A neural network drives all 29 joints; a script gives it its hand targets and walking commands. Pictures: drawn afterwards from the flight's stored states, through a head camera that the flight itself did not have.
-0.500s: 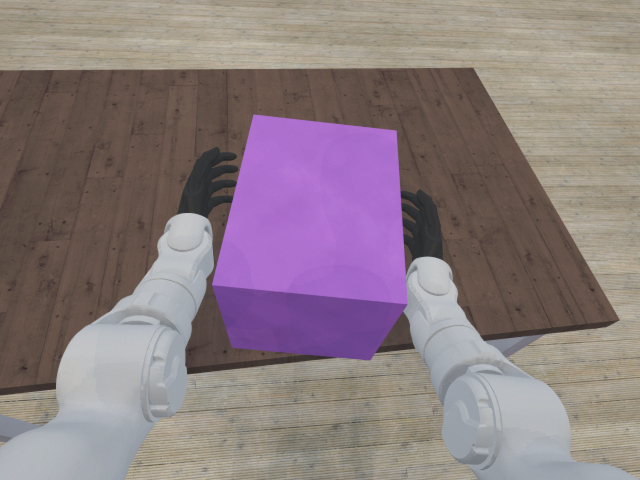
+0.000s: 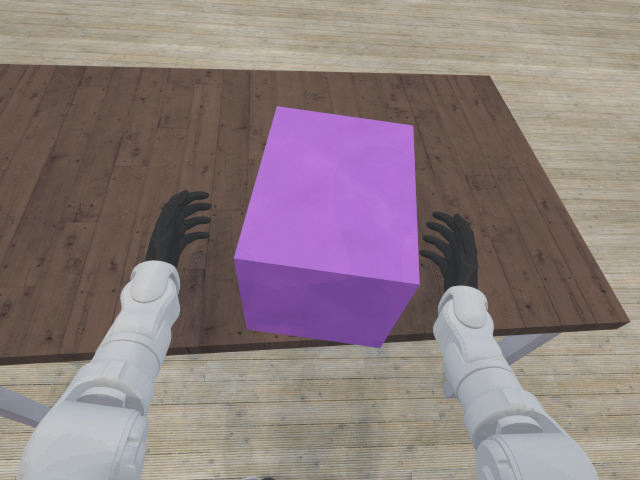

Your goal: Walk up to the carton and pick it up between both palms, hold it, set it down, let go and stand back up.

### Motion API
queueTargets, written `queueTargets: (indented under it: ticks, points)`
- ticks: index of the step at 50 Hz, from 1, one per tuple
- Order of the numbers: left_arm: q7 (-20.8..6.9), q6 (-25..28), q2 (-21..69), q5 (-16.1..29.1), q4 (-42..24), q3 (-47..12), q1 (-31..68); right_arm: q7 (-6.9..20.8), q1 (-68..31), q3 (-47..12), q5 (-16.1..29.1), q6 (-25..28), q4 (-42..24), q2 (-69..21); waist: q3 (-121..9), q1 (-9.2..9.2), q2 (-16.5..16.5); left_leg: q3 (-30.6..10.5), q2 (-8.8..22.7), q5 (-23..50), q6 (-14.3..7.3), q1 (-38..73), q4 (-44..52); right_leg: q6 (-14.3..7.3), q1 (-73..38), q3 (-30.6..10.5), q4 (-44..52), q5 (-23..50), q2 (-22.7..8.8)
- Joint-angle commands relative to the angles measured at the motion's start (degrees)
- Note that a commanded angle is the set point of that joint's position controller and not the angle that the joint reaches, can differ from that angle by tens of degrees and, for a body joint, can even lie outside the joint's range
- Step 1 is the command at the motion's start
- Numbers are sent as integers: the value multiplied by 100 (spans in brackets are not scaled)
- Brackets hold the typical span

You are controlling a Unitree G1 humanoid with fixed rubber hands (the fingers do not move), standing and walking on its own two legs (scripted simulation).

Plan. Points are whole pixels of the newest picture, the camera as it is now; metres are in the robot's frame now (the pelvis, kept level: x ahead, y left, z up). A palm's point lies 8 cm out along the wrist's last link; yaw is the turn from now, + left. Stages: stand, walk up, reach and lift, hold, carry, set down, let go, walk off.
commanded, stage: set down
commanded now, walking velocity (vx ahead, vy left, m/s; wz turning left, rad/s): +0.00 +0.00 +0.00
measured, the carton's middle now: (329, 228) +0.47 -0.01 +0.00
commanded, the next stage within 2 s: none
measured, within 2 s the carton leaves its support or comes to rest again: neither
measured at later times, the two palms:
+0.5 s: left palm (158, 313) +0.33 +0.20 +0.01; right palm (467, 334) +0.31 -0.18 +0.01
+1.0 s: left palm (138, 354) +0.28 +0.21 +0.01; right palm (482, 368) +0.26 -0.19 +0.02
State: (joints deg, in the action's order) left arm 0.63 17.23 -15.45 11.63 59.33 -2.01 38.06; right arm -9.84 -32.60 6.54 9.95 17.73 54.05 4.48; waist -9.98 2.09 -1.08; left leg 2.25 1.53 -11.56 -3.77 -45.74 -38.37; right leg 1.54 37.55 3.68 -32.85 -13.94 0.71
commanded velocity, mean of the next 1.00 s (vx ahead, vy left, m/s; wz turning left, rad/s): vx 0.00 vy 0.00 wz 0.00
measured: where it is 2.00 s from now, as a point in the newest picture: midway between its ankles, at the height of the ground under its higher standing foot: outside the picture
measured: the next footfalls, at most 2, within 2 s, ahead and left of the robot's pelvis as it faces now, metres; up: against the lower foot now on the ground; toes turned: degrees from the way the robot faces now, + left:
none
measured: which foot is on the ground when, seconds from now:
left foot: down 0.00-1.00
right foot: down 0.00-1.00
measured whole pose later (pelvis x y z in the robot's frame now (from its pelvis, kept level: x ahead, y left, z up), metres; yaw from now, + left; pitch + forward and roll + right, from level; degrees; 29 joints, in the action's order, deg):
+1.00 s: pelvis +0.02 -0.02 +0.02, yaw +0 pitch -1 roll -2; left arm -4.5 13.3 -15.8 9.9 28.3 -0.6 1.0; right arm -11.4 1.9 -0.1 7.4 19.9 30.9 -0.6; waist 3.3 -0.8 2.0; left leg 2.7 0.4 -12.2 -2.2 -15.7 -28.6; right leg 0.4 8.8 1.1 -24.2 -14.5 0.8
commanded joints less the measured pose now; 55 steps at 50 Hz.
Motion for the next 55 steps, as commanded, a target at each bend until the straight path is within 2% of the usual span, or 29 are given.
queueTargets:
  ticks: [1, 2, 4, 5, 8, 9, 11, 13, 15, 16, 17, 18, 19, 21, 23, 25, 27, 33, 34, 37, 38, 39, 40, 41, 43, 48, 49, 53, 55]
  points:
    - [-165, 24, -549, -130, -682, 87, 2084, -98, -1610, -105, -20, 43, -635, 647, -3493, 126, -662, -554, 59, 1149, 826, 4206, 509, -267, -194, -56, 626, 720, 189]
    - [-219, -68, -418, -216, -780, 83, 1512, -115, -1122, -122, 25, 95, -642, 663, -3269, 157, -646, -639, 107, 1273, 848, 4304, 618, -261, -430, -42, 653, 954, 218]
    - [-268, -133, -423, -318, -834, 214, 1572, -198, -1205, -129, -22, 138, -761, 650, -3136, 2, -573, -584, 84, 976, 861, 4193, 683, -236, -510, -26, 643, 865, 227]
    - [-269, -147, -406, -345, -836, 183, 1483, -206, -1170, -29, -69, 155, -806, 662, -2932, 77, -529, -608, 116, 884, 854, 4104, 752, -230, -574, -17, 685, 830, 230]
    - [-171, -122, -443, -331, -867, 166, 1875, -158, -1632, 24, -94, 76, -948, 661, -2576, -119, -649, -616, 118, 59, 814, 3706, 920, -256, -534, 15, 564, 364, 231]
    - [-122, -71, -493, -210, -733, 81, 2266, -147, -2031, 88, -128, 28, -982, 682, -2493, -75, -572, -614, 127, -531, 772, 3457, 1006, -245, -503, 40, 556, 23, 218]
    - [-65, 48, -546, -61, -893, 37, 1998, -105, -1816, 37, -162, 9, -1152, 603, -2362, -87, -450, -627, 151, -785, 693, 3345, 1079, -238, -701, 8, 473, 97, 213]
    - [-62, 124, -532, -83, -1118, 169, 1213, -96, -1025, -181, -123, 84, -1297, 443, -2454, -183, -298, -622, 108, -425, 677, 3534, 1046, -216, -987, -59, 479, 422, 177]
    - [-116, 158, -466, -119, -1385, 177, 882, -117, -605, -271, -94, 112, -1206, 317, -2372, -125, -384, -598, 74, -147, 673, 3715, 1001, -240, -950, -112, 537, 484, 177]
    - [-147, 148, -547, -167, -1252, 214, 931, -98, -656, -323, -124, 122, -1277, 304, -2354, -195, -402, -596, 69, -159, 674, 3663, 1034, -242, -968, -115, 587, 350, 151]
    - [-143, 132, -558, -171, -1084, 195, 1456, -103, -1116, -148, -263, 51, -1045, 386, -2298, -78, -427, -578, 60, -429, 662, 3480, 1011, -251, -799, -96, 548, 98, 131]
    - [-173, 91, -467, -257, -1379, 247, 479, -119, -237, -356, -125, 110, -1185, 252, -2108, -164, -376, -559, 50, -213, 647, 3651, 1046, -245, -1167, -143, 600, 492, 117]
    - [-217, 77, -606, -229, -1284, 304, 912, -167, -652, -314, -204, 80, -1160, 293, -2050, -148, -320, -482, 0, -385, 637, 3469, 996, -234, -1129, -142, 609, 234, 106]
    - [-242, 94, -591, -182, -1812, 221, 472, -193, -259, -277, -186, 175, -1508, 271, -1941, -87, -389, -468, -11, -202, 644, 3540, 1030, -227, -1298, -135, 680, 417, 128]
    - [-204, 138, -623, -70, -2131, 154, 584, -199, -431, -108, -231, 214, -1754, 262, -2082, -50, -448, -527, -9, -502, 621, 3393, 1021, -224, -1161, -156, 645, 160, 115]
    - [-182, 159, -704, 127, -1940, -60, 910, -165, -803, -8, -327, 125, -1760, 304, -1955, 61, -493, -588, 38, -1027, 595, 3080, 1059, -231, -1030, -160, 592, -219, 88]
    - [-220, 102, -679, 81, -2174, 44, -41, -142, 135, -304, -215, 127, -1867, 140, -1797, -67, -447, -603, 31, -658, 590, 3407, 1097, -224, -1376, -204, 611, 202, 59]
    - [-450, -91, -716, -217, -2743, 328, -1220, -263, 1314, -533, -235, 302, -2328, -52, -1502, -147, -420, -402, -21, 648, 690, 4048, 1064, -171, -1797, -267, 1023, 735, 42]
    - [-461, -142, -790, -236, -2690, 381, -733, -255, 863, -477, -255, 251, -2283, 17, -1393, -178, -504, -391, -26, 512, 684, 3933, 1094, -191, -1669, -273, 1020, 468, 61]
    - [-489, -191, -694, -270, -3305, 369, -1391, -269, 1417, -388, -298, 339, -2538, 2, -963, -134, -473, -362, 12, 540, 686, 4089, 1250, -219, -1993, -250, 1148, 488, 87]
    - [-485, -179, -786, -269, -3515, 432, -1580, -266, 1635, -408, -268, 383, -2702, 14, -875, -208, -513, -308, -14, 605, 688, 4161, 1247, -231, -2089, -284, 1167, 489, 67]
    - [-459, -158, -812, -195, -3464, 385, -1282, -252, 1218, -407, -270, 382, -2859, 7, -821, -255, -503, -314, 11, 460, 678, 4114, 1293, -253, -2027, -260, 1155, 343, 96]
    - [-462, -170, -701, -231, -3696, 349, -1958, -221, 1920, -438, -286, 421, -2856, -65, -725, -188, -528, -380, 43, 724, 702, 4343, 1324, -268, -2135, -274, 1187, 604, 94]
    - [-462, -168, -704, -204, -3942, 345, -2230, -205, 2141, -504, -229, 454, -3061, -70, -791, -255, -567, -377, 43, 752, 735, 4479, 1373, -288, -2283, -284, 1234, 622, 110]
    - [-440, -125, -734, -121, -3874, 332, -2021, -153, 1977, -515, -287, 390, -2992, -182, -664, -226, -595, -344, 31, 587, 700, 4364, 1412, -329, -2245, -318, 1242, 409, 64]
    - [-541, -153, -699, -163, -4313, 399, -3165, -129, 3066, -713, -271, 475, -3332, -241, -272, -330, -513, -301, -4, 1248, 713, 4645, 1483, -380, -2667, -358, 1375, 827, 92]
    - [-569, -161, -719, -114, -4406, 332, -3215, -155, 3056, -677, -297, 484, -3394, -242, -206, -242, -512, -322, -4, 1396, 723, 4600, 1465, -387, -2676, -364, 1370, 920, 105]
    - [-584, -179, -648, -242, -4691, 380, -3987, -73, 3741, -779, -289, 537, -3535, -121, 132, -321, -561, -370, -18, 1846, 761, 4720, 1466, -429, -2759, -387, 1422, 1145, 142]
    - [-594, -157, -727, -137, -4871, 366, -3899, -78, 3697, -687, -284, 574, -3697, -75, 209, -234, -552, -373, -21, 1787, 768, 4656, 1459, -455, -2741, -399, 1443, 1050, 136]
